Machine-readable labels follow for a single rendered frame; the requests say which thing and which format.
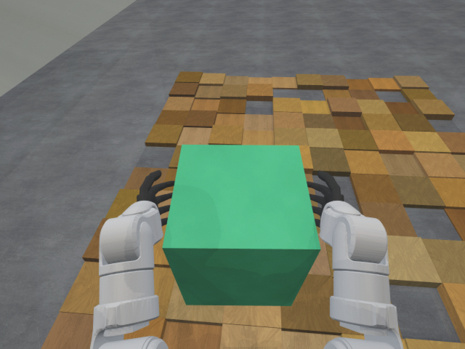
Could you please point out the right robot hand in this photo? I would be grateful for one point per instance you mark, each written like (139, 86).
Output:
(331, 193)

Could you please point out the left robot hand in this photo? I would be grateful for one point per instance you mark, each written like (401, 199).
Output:
(147, 193)

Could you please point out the robot left forearm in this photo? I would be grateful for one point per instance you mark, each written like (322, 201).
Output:
(126, 262)

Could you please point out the carton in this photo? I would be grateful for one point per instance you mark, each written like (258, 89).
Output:
(241, 229)

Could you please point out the robot right forearm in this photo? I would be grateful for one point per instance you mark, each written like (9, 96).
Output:
(361, 295)

